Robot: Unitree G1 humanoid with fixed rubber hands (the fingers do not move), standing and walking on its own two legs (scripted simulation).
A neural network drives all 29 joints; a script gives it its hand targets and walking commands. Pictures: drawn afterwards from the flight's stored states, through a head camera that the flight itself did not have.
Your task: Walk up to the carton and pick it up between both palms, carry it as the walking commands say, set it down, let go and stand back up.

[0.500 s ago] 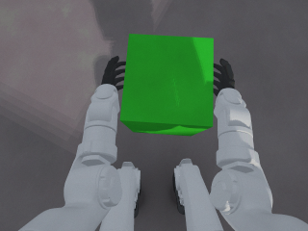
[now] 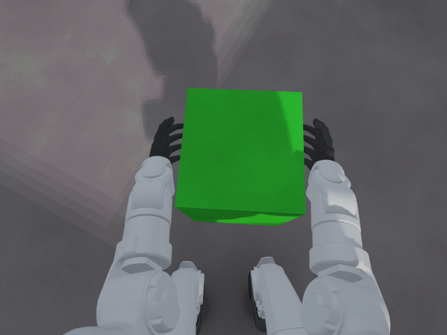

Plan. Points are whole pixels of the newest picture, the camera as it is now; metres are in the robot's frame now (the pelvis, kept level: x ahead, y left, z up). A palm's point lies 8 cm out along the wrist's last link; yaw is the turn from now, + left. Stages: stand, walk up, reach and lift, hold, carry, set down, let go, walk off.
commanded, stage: reach and lift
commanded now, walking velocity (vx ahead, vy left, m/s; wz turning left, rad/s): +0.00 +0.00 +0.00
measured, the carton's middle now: (239, 167) +0.42 -0.03 -0.11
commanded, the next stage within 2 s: none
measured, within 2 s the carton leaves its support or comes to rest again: neither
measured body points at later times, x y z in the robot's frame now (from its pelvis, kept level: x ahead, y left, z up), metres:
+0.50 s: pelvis +0.01 +0.00 +0.06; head +0.15 +0.00 +0.49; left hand +0.40 +0.12 +0.02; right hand +0.38 -0.17 +0.03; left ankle +0.06 +0.12 -0.64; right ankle +0.06 -0.13 -0.64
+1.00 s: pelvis +0.03 +0.00 +0.10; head +0.08 +0.01 +0.55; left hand +0.38 +0.12 +0.09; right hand +0.37 -0.17 +0.10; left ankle +0.06 +0.12 -0.64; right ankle +0.06 -0.13 -0.64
